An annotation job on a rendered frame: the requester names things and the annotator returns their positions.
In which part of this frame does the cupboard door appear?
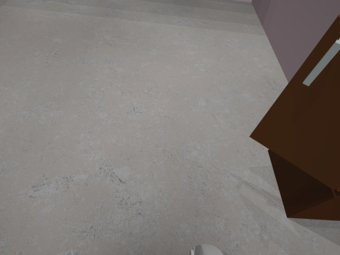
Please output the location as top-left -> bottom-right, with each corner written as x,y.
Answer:
250,15 -> 340,190

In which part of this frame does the right robot thigh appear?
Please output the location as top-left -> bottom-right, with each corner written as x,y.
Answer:
189,244 -> 223,255

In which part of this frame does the handle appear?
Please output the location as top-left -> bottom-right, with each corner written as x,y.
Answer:
303,38 -> 340,86

